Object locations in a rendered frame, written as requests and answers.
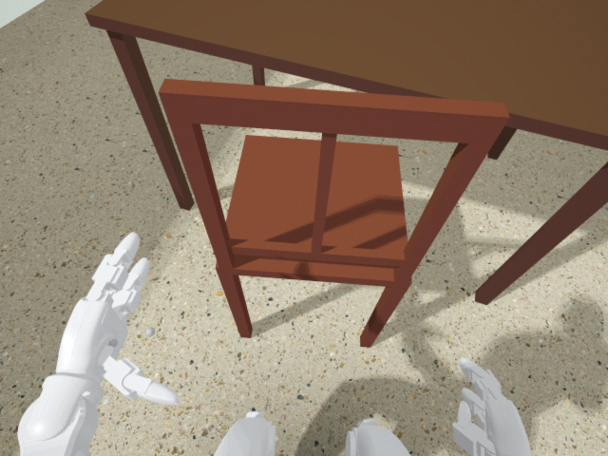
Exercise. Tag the robot thigh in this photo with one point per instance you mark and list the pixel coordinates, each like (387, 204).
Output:
(249, 436)
(373, 441)

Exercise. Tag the chair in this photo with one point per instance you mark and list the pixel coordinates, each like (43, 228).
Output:
(323, 210)

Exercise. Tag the table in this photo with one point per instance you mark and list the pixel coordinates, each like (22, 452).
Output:
(546, 60)

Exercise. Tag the robot left thigh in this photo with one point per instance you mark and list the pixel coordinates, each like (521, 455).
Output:
(249, 436)

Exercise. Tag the robot left forearm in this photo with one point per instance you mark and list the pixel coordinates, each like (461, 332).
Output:
(64, 419)

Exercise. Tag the robot right thigh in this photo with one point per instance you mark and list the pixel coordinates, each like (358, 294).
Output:
(373, 441)

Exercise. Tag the robot left hand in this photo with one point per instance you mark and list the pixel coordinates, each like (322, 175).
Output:
(99, 317)

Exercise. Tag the robot right hand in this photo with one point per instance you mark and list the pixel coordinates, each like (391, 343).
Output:
(498, 418)

